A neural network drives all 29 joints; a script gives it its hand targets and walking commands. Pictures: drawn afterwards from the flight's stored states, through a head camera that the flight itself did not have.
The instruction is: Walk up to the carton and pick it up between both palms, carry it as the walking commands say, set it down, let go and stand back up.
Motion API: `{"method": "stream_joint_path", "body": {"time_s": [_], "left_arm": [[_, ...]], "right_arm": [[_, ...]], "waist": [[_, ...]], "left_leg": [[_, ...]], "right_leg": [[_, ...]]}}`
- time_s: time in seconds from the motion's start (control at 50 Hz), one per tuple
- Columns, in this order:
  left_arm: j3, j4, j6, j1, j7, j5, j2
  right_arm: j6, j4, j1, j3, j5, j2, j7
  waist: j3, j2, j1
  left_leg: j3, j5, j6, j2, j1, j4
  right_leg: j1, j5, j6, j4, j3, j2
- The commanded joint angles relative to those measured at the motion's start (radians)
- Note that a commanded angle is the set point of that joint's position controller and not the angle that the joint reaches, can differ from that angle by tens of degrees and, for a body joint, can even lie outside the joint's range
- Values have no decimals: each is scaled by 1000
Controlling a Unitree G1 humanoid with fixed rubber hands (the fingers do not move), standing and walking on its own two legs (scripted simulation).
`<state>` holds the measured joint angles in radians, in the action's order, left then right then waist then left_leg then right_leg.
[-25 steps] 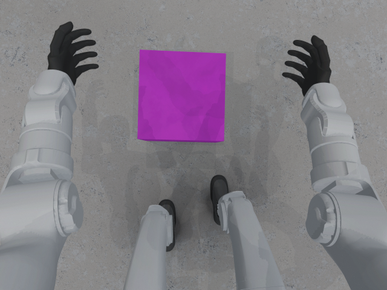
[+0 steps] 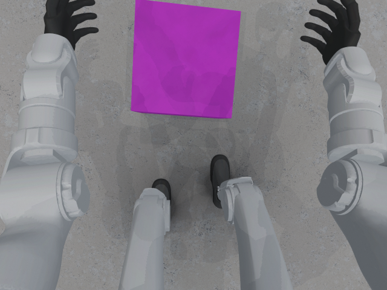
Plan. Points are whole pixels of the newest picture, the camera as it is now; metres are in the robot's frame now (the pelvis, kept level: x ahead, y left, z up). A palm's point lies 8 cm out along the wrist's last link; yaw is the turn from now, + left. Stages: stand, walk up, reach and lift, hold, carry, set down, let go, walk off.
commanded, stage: reach and lift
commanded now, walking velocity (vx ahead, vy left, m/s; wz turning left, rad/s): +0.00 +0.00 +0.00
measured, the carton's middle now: (184, 68) +0.56 -0.01 -0.50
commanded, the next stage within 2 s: none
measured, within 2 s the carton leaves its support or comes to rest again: neither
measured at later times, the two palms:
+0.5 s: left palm (105, 65) +0.53 +0.18 -0.31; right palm (283, 75) +0.49 -0.25 -0.32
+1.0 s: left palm (117, 78) +0.52 +0.18 -0.44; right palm (273, 77) +0.50 -0.27 -0.41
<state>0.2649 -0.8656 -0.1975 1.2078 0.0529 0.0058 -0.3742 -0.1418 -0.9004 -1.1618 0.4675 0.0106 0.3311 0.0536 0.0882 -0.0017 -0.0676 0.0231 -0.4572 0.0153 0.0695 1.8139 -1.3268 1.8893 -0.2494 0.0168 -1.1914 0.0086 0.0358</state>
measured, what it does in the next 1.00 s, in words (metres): lowers itself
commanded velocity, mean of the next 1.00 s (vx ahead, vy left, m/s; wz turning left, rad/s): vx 0.00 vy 0.00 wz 0.00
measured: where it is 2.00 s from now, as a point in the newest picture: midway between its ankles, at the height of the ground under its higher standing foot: (191, 203)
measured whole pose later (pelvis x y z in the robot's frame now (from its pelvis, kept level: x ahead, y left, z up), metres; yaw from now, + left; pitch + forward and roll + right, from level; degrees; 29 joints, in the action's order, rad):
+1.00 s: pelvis -0.04 -0.01 -0.25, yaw +0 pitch +33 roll -2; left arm -0.03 -1.12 -0.15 1.55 -0.03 -0.24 -0.52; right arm -0.10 -1.17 -1.53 0.24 0.23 0.49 -0.07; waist -0.52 -0.02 -0.05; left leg 0.01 -0.74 0.01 0.08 2.18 -2.35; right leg 2.30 -0.43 0.00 -2.17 0.02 0.05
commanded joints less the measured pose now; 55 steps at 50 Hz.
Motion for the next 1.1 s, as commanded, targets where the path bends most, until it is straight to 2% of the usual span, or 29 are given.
{"method": "stream_joint_path", "body": {"time_s": [0.0, 0.02, 0.1, 0.14, 0.16, 0.2, 0.22, 0.24, 0.28, 0.32, 0.34, 0.36, 0.38, 0.46, 0.48, 0.52, 0.54, 0.56, 0.64, 0.7, 0.72, 0.74, 0.76, 0.78, 0.84, 0.86, 0.92, 0.98, 1.08], "left_arm": [[6, 98, -10, 384, -19, -8, -191], [25, 86, -4, 390, -15, -23, -222], [13, 157, -17, 473, -19, -61, -310], [-7, 20, -34, 508, -16, -78, -312], [-13, 78, -41, 538, -9, -88, -326], [-42, 188, -44, 596, -14, -139, -369], [-41, 19, -57, 578, -16, -129, -375], [-52, 182, -77, 633, -17, -150, -396], [-94, 150, -97, 667, -29, -193, -398], [-92, 5, -116, 672, -26, -189, -402], [-109, 302, -92, 715, -30, -218, -394], [-97, 336, -68, 738, -41, -222, -451], [-82, 155, -76, 715, -42, -198, -469], [-117, 238, -81, 767, -59, -226, -454], [-113, 16, -85, 755, -51, -212, -447], [-119, 86, -69, 767, -57, -210, -446], [-156, 9, -61, 772, -59, -212, -399], [-146, -75, -49, 736, -52, -189, -379], [-143, -150, -1, 729, -56, -178, -382], [-201, -116, 24, 739, -60, -218, -341], [-207, -170, 32, 740, -62, -208, -332], [-192, -60, 38, 730, -70, -208, -342], [-199, -168, 44, 721, -74, -207, -356], [-212, -40, 51, 727, -79, -222, -342], [-265, -209, 55, 702, -79, -254, -298], [-236, 16, 68, 718, -91, -253, -337], [-299, -189, 70, 694, -81, -256, -270], [-279, -64, 99, 704, -85, -219, -274], [-287, -58, 97, 668, -91, -247, -260]], "right_arm": [[-9, 131, -306, 1, 23, 234, -28], [-22, 87, -306, -34, 27, 201, -31], [-62, 190, -392, -64, 54, 241, -82], [-79, 115, -450, -73, 70, 255, -92], [-94, 170, -462, -84, 90, 249, -101], [-103, 322, -540, -117, 113, 282, -125], [-124, 151, -508, -139, 113, 265, -130], [-145, 296, -563, -151, 138, 286, -141], [-158, 345, -619, -192, 198, 287, -162], [-188, 162, -600, -214, 212, 263, -165], [-158, 421, -624, -177, 214, 311, -174], [-141, 473, -629, -182, 214, 323, -195], [-146, 323, -610, -173, 188, 336, -199], [-139, 389, -684, -168, 192, 389, -211], [-146, 206, -667, -191, 195, 354, -200], [-132, 205, -684, -208, 205, 343, -188], [-117, 100, -665, -198, 212, 338, -179], [-107, 28, -657, -235, 227, 284, -165], [-51, -80, -644, -256, 227, 264, -150], [-10, -20, -676, -235, 212, 288, -151], [1, -134, -626, -238, 201, 280, -144], [11, -22, -628, -222, 203, 308, -149], [18, -142, -622, -210, 185, 315, -150], [27, -5, -641, -213, 192, 322, -154], [52, -148, -609, -191, 167, 334, -148], [65, 73, -631, -184, 195, 357, -152], [58, -258, -530, -231, 220, 248, -124], [87, -224, -558, -212, 239, 255, -104], [117, -228, -514, -192, 223, 295, -122]], "waist": [[1138, 132, -5], [1114, 47, 4], [1284, 32, 18], [1143, 20, 26], [1224, 52, 27], [1425, -22, 14], [1289, 4, 34], [1497, 16, 24], [1595, -11, 24], [1409, 14, 34], [1603, 2, -3], [1659, -27, -6], [1474, -7, -2], [1442, 12, -15], [1198, 16, -11], [1160, 8, 16], [1054, 59, -9], [980, 65, 33], [913, 18, 51], [966, 10, 12], [829, 16, -1], [963, 37, 14], [817, 39, 7], [979, 50, -2], [725, 37, -58], [994, 45, -39], [628, 113, -40], [647, 179, 7], [713, 148, -51]], "left_leg": [[-27, 367, -82, -1, -456, -28], [-40, 294, -72, 4, -331, -33], [-81, 213, -53, 16, -281, -137], [-78, 65, -39, 0, -171, -150], [-95, 73, -38, 6, -216, -183], [-90, 112, -23, 13, -229, -242], [-94, 38, -22, 6, -152, -242], [-84, 57, -23, 8, -300, -252], [-86, 78, -17, 5, -294, -307], [-83, -6, -20, -8, -202, -340], [-79, 180, -27, 10, -297, -373], [-96, 181, -20, 15, -228, -414], [-99, 98, -13, 3, -125, -429], [-93, 71, -16, -7, -180, -459], [-84, -34, -8, -27, -73, -468], [-75, -57, -5, -34, -110, -469], [-61, -70, -5, -43, -102, -471], [-70, -82, -5, -44, -52, -492], [-51, -43, 2, -49, -22, -549], [-35, 38, -8, -48, -61, -602], [-28, 8, -7, -56, -18, -611], [-32, 91, -17, -46, -95, -625], [-18, 36, -18, -55, -24, -636], [-21, 129, -25, -39, -129, -653], [2, 64, -27, -52, 17, -681], [-1, 171, -30, -41, -138, -690], [3, 102, -40, -64, -23, -707], [14, 163, -46, -60, -88, -718], [27, 236, -53, -61, -80, -751]], "right_leg": [[-676, 330, 12, -219, 42, -72], [-751, 336, 16, -244, 41, -74], [-900, 326, 18, -341, 26, -77], [-781, 150, 18, -366, 35, -71], [-856, 166, 16, -383, 17, -70], [-990, 264, 15, -449, 11, -74], [-918, 173, 9, -459, 14, -67], [-1051, 187, 5, -455, 11, -71], [-1093, 214, 3, -520, 16, -68], [-1005, 149, -11, -556, 11, -56], [-1158, 415, -17, -608, 1, -70], [-1262, 490, -14, -639, -24, -66], [-1155, 400, -16, -664, -25, -56], [-1042, 284, -18, -682, 9, -57], [-869, 153, -13, -703, 16, -39], [-817, 85, -12, -703, 15, -36], [-695, 46, -13, -717, 30, -32], [-661, 25, -12, -729, 18, -25], [-623, 67, 2, -805, 17, -9], [-639, 148, 3, -850, 27, -14], [-537, 110, 5, -863, 31, -8], [-620, 186, 3, -867, 20, -11], [-521, 126, 3, -891, 29, -5], [-600, 212, 1, -887, 30, -14], [-449, 163, 5, -928, 31, 3], [-603, 278, 1, -933, 25, -1], [-356, 173, 0, -947, 25, 10], [-290, 169, -6, -972, 10, 8], [-363, 286, -11, -1006, 21, 15]]}}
